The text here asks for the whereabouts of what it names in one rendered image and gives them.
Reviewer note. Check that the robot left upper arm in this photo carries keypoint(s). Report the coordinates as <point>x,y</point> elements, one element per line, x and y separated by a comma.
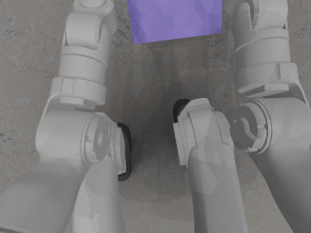
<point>42,200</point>

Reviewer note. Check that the left robot forearm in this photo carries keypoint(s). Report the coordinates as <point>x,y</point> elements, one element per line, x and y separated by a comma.
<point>84,58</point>

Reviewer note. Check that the left robot thigh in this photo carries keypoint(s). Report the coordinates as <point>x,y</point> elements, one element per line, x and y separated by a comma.
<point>98,208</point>

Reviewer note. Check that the robot thigh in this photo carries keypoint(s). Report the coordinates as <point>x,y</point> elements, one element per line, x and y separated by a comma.
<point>98,208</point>
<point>215,189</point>

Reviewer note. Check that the right robot thigh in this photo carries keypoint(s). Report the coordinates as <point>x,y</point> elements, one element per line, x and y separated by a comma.
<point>215,189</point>

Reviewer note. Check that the right robot forearm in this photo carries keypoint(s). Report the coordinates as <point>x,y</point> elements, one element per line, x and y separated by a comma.
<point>261,43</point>

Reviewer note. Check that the robot right upper arm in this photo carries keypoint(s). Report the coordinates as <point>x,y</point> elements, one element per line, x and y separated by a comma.
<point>276,133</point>

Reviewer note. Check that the carton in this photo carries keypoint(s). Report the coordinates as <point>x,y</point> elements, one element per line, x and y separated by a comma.
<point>162,20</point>

